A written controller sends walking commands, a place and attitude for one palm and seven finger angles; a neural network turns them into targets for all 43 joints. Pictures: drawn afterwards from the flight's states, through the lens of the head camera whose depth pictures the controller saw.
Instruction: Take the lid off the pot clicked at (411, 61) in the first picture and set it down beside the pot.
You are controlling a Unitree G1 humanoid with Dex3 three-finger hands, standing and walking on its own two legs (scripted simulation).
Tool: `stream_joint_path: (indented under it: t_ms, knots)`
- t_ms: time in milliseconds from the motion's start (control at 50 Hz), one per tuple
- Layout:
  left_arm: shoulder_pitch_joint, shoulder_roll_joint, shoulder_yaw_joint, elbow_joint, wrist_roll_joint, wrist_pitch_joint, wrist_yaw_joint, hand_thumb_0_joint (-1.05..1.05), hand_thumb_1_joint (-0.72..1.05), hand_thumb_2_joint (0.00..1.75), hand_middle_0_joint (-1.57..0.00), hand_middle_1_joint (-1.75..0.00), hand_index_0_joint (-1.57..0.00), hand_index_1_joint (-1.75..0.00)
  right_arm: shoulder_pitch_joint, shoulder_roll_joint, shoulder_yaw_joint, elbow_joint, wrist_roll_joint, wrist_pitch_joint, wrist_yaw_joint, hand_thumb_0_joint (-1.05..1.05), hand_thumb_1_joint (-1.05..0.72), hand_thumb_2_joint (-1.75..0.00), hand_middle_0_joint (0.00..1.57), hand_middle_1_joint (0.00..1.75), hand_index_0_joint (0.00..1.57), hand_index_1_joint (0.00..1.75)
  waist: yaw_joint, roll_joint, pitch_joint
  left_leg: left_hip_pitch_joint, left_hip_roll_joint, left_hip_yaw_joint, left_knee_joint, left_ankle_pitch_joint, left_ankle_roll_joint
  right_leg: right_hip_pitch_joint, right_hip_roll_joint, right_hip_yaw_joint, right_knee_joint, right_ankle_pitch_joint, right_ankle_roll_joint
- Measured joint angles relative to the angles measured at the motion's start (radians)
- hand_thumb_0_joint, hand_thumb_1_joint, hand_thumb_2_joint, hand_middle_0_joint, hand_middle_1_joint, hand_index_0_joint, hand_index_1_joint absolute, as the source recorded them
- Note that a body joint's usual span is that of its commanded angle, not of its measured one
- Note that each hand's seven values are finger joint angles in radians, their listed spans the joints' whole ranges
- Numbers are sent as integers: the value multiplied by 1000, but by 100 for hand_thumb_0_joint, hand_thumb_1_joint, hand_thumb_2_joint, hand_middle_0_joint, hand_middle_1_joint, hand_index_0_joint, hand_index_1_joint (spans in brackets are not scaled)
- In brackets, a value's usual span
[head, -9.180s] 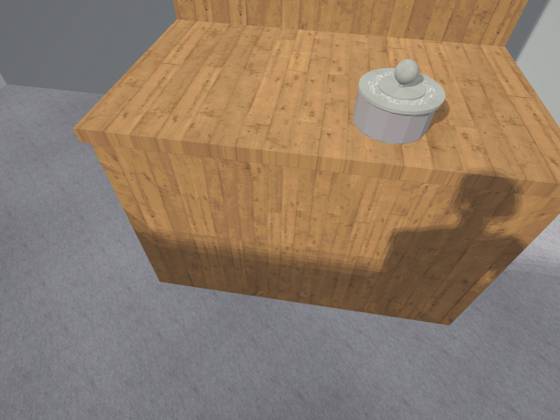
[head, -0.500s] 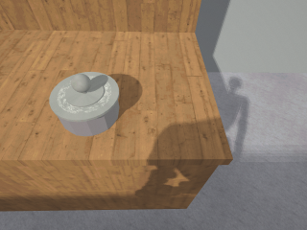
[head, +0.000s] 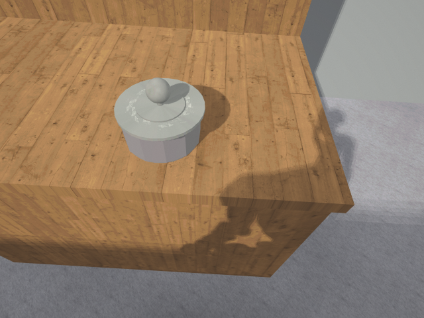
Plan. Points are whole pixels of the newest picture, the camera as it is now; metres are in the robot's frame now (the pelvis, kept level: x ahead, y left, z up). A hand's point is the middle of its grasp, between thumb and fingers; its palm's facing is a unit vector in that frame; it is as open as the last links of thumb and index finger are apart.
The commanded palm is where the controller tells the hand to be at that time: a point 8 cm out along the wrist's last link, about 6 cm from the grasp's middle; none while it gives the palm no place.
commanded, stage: come to a stop and stand still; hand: left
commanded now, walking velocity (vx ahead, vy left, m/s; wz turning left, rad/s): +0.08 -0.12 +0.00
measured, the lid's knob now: (158, 90) +0.50 +0.16 +0.14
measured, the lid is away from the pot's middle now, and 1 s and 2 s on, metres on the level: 0.00 0.00 0.00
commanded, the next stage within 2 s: look again from close up in 0.72 s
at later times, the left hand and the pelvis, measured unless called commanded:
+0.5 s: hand out of the picture +0.00 +0.14 -0.17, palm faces -0.01 -0.99 -0.14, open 7.4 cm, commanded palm none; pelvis +0.02 -0.01 +0.01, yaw -1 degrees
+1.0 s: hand out of the picture +0.04 +0.18 -0.16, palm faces +0.01 -0.97 -0.25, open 7.4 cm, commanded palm none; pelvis +0.00 +0.00 +0.00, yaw -1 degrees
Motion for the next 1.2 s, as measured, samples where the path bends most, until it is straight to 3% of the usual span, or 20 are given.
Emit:
stream_joint_path:
  t_ms: [60, 100, 160, 260, 640, 800, 940, 1200]
  knots:
    - [31, -18, -19, 9, -3, -11, -4, 0, 91, 90, -20, -30, -20, -30, -1, 12, 0, 11, 4, -9, -4, 0, -92, -90, 20, 30, 20, 30, -5, 10, -15, 7, -5, 8, -23, 10, 1, 110, 8, -22, -251, 5, -6]
    - [46, -38, -29, 24, -5, -21, 0, 0, 91, 90, -20, -30, -20, -30, -5, 12, -2, 22, 12, -10, -6, 0, -93, -90, 20, 30, 20, 30, -10, 20, -9, 1, -1, 12, 1, -3, -3, 174, 17, -24, -407, 116, -20]
    - [72, -82, -49, 49, -9, -33, 4, 0, 91, 90, -20, -30, -20, -30, -4, -4, -8, 47, 19, -8, -12, 0, -95, -90, 20, 30, 20, 30, -25, 59, 4, 21, 29, -4, 5, -13, -14, 222, 50, -38, -463, 142, -29]
    - [102, -113, -65, 80, -16, -38, 5, 1, 91, 90, -20, -30, -20, -30, 22, 1, 9, 100, 22, -16, -15, 0, -94, -90, 20, 30, 20, 30, -29, 36, 14, 63, 45, 1, -24, -12, -23, 272, 69, -30, -520, 153, -34]
    - [81, -110, -61, 118, -26, -57, 14, 1, 91, 90, -20, -30, -20, -30, 95, 69, 34, 180, 21, -24, -25, 1, -91, -90, 20, 30, 20, 30, -36, 33, 25, 103, 44, -6, -65, -4, -31, 318, 73, -35, -571, 164, -42]
    - [71, -104, -40, 83, -27, -59, 23, 1, 91, 90, -20, -30, -20, -30, 98, 15, 4, 105, 2, -1, -26, 2, -93, -90, 20, 30, 20, 30, -40, 89, -14, 41, 45, -22, 42, -49, -26, 266, 69, -52, -470, 115, -41]
    - [43, -96, -39, 53, -21, -52, 20, 1, 91, 90, -20, -30, -20, -30, 38, -30, -4, 59, 1, 8, -18, 2, -92, -90, 20, 30, 20, 30, -39, 102, -15, 38, 45, -14, 52, -44, -22, 254, 66, -45, -444, 115, -38]
    - [48, -84, -46, 32, -16, -46, 12, 1, 90, 90, -20, -30, -20, -30, 1, -27, 12, 45, 4, 6, -7, 1, -91, -90, 20, 30, 20, 30, -24, 81, 2, 48, 37, 1, 9, -13, -16, 244, 58, -31, -456, 135, -31]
